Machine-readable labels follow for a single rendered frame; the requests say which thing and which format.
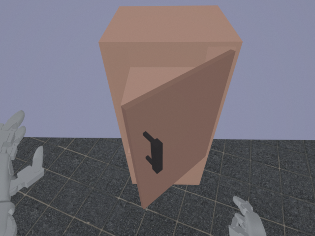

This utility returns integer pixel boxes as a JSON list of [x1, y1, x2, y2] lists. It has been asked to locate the left robot hand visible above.
[[0, 110, 44, 201]]

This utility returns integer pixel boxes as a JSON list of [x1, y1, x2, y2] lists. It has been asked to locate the cupboard door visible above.
[[121, 49, 236, 209]]

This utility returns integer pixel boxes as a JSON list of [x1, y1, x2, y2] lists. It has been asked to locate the handle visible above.
[[143, 131, 163, 174]]

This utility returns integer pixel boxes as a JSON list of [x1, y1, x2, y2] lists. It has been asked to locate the right robot hand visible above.
[[228, 196, 267, 236]]

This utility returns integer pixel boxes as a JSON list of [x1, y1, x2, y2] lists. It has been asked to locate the robot left forearm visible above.
[[0, 201, 17, 236]]

